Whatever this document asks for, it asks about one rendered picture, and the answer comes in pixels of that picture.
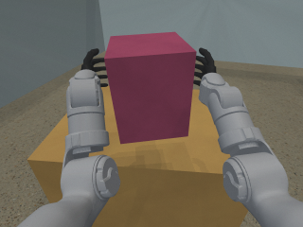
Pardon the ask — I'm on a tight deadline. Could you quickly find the robot right hand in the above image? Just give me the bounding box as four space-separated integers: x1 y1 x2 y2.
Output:
193 47 217 86

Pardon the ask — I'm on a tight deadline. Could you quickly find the carton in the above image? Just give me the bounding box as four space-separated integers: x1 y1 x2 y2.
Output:
104 31 197 145

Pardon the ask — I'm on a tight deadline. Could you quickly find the right robot upper arm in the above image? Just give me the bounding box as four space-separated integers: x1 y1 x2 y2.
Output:
223 151 303 227

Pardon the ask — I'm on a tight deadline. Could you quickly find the robot right forearm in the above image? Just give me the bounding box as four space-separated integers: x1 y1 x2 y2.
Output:
198 73 289 189

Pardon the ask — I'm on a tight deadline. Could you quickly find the pedestal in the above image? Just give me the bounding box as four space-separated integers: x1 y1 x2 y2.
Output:
27 85 248 227

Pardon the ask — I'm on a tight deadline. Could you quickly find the left robot upper arm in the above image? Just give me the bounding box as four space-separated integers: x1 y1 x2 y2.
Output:
17 154 121 227

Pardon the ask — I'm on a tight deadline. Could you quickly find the robot left hand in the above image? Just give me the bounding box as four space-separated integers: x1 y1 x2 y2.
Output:
81 48 108 87

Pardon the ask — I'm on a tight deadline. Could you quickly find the robot left forearm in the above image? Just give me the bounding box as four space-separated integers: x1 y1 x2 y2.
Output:
61 69 110 188

